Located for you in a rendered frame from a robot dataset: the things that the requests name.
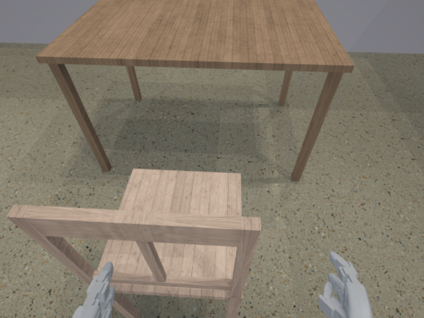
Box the table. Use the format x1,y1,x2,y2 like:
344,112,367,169
35,0,354,182

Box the chair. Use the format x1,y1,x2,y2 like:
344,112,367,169
6,169,261,318

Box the robot left hand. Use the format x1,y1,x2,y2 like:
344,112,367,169
72,261,115,318

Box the robot right hand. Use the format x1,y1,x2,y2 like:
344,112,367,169
319,251,373,318

